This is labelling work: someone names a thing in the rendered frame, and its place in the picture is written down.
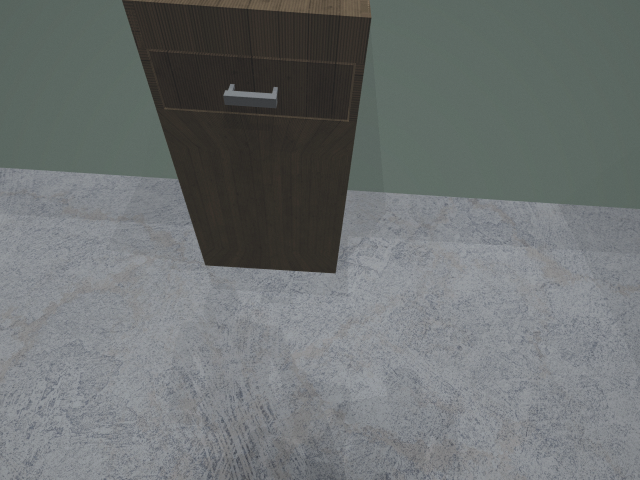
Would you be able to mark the handle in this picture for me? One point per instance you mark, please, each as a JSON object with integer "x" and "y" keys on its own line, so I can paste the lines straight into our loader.
{"x": 251, "y": 99}

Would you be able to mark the cabinet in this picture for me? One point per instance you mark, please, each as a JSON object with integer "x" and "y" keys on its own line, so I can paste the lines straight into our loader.
{"x": 262, "y": 191}

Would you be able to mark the drawer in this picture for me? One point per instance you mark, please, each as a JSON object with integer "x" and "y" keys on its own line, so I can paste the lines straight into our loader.
{"x": 306, "y": 88}

